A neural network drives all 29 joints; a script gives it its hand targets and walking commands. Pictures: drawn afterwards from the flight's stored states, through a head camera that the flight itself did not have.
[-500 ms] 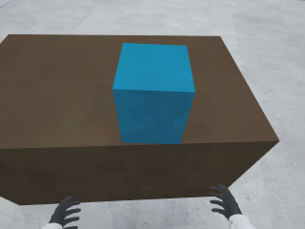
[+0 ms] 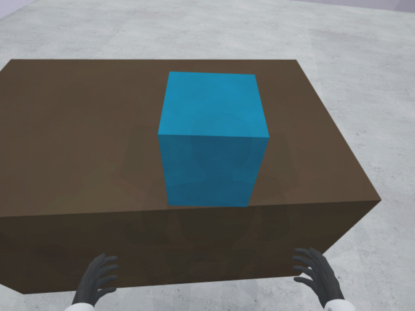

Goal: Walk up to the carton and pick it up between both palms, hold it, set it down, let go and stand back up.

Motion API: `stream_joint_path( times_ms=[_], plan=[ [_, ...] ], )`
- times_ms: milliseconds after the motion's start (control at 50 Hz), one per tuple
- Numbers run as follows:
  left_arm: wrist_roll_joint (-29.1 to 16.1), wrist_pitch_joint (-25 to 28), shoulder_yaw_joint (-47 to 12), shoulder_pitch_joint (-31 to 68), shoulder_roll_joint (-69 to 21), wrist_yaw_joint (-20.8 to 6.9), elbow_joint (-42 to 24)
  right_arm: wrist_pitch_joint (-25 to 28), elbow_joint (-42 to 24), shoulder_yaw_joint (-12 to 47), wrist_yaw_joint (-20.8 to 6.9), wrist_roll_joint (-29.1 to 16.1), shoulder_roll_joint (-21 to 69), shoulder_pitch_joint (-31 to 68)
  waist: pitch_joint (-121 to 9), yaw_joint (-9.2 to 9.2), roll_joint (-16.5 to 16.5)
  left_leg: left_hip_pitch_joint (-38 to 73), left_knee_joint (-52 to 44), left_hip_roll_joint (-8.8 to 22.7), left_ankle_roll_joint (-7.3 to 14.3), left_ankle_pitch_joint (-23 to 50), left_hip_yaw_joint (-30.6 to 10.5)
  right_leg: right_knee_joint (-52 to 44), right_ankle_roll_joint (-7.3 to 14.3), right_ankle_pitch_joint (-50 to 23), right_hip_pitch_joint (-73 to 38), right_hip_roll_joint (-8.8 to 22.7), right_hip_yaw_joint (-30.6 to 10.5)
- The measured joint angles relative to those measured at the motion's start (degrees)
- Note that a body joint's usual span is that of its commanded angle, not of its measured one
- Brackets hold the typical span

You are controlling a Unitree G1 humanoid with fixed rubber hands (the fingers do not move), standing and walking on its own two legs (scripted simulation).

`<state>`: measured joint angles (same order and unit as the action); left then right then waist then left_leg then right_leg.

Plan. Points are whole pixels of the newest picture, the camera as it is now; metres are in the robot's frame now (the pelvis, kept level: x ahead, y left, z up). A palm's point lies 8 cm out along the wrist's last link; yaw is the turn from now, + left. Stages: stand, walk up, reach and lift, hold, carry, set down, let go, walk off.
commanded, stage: reach and lift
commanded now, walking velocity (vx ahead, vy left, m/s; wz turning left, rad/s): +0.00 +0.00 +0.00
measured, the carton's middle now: (210, 142) +0.47 +0.03 +0.04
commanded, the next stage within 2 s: none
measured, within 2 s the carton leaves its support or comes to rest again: neither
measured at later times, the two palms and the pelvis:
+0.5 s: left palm (84, 254) +0.20 +0.24 +0.01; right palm (324, 253) +0.23 -0.19 +0.01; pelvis +0.01 -0.01 +0.00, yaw +1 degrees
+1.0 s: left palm (90, 209) +0.26 +0.24 +0.06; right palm (322, 214) +0.29 -0.19 +0.05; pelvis +0.01 -0.01 +0.00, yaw +1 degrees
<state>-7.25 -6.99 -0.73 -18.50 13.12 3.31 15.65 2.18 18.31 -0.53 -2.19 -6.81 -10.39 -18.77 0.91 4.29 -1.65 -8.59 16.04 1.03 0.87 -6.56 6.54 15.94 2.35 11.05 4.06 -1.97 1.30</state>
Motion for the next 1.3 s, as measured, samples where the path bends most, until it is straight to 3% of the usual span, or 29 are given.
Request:
stream_joint_path(
  times_ms=[160,300,480,660,780,1060,1200,1300],
  plan=[
    [-2.7,3.1,-1.8,0.3,1.5,0.8,-2.5,0.0,-1.6,-1.3,0.6,-0.3,1.5,0.5,-0.3,0.59,0.2,-1.4,1.1,0.0,-0.3,-0.3,-1.1,1.2,0.4,0.8,1.1,-0.1,0.9],
    [-4.8,3.3,-0.9,2.3,3.1,-0.4,-5.3,-1.4,-7.5,0.2,2.6,-2.2,2.2,1.5,-1.7,0.31,0.4,-1.6,1.5,-0.1,-0.4,-0.8,-1.3,1.9,0.4,1.5,1.5,-0.1,0.7],
    [-3.7,3.4,2.0,3.9,3.2,-2.7,-9.5,-1.7,-11.4,1.3,4.5,-4.3,1.3,2.9,-1.2,-0.29,0.1,0.8,0.5,-0.2,-0.8,-1.0,-1.8,0.1,0.5,1.2,-1.4,-0.2,0.6],
    [-4.5,7.6,1.3,5.4,3.2,-2.9,-6.8,0.2,-11.2,1.1,5.3,-6.0,1.8,3.3,-0.9,-0.16,0.0,0.3,1.0,0.0,-0.9,-1.5,-2.0,0.2,0.6,1.4,-0.9,-0.5,0.2],
    [-5.8,7.8,0.8,8.2,4.2,-2.8,-6.9,0.6,-11.0,1.8,6.1,-6.9,1.4,6.1,-2.1,0.06,0.6,-1.0,1.8,0.0,-0.9,-1.9,-2.2,0.8,0.7,1.7,0.3,-0.6,0.1],
    [-6.6,-7.0,5.3,19.0,4.0,-3.6,-12.1,-9.3,-12.2,2.1,8.6,-10.7,-3.3,18.0,-1.5,-0.57,0.6,-0.2,0.8,0.0,-1.2,-1.2,-2.8,0.5,0.9,1.4,-0.2,-0.8,-0.1],
    [-6.0,-13.0,8.2,25.9,3.7,-4.0,-11.4,-14.2,-12.0,1.4,9.3,-11.6,-3.7,24.6,-1.2,-1.09,0.8,-0.8,0.8,0.1,-1.3,-0.8,-3.1,0.9,1.0,1.2,0.6,-1.0,0.0],
    [-5.7,-16.0,9.6,33.1,4.3,-4.4,-6.6,-17.8,-8.5,1.4,9.6,-11.4,-4.3,31.7,-1.1,-1.49,0.5,-2.3,1.3,0.2,-1.2,-0.6,-3.2,2.1,1.0,1.3,2.5,-1.0,-0.1]
  ],
)
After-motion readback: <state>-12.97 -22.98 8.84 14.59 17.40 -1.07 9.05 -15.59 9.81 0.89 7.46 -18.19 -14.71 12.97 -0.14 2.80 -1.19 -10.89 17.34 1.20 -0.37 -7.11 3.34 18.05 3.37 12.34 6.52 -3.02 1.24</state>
